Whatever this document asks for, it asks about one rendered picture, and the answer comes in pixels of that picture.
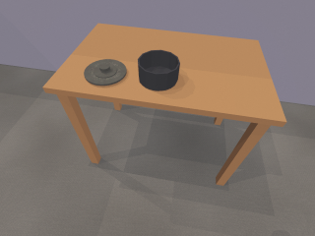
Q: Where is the knob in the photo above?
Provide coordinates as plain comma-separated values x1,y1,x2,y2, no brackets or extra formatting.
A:
99,63,110,72

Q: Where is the lid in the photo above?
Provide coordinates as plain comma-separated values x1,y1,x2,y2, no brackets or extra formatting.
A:
84,59,127,87

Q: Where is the pot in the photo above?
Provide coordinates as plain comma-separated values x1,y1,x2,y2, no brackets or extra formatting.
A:
138,50,180,91

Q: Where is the table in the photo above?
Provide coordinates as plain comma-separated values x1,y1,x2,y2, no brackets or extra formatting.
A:
42,23,286,186

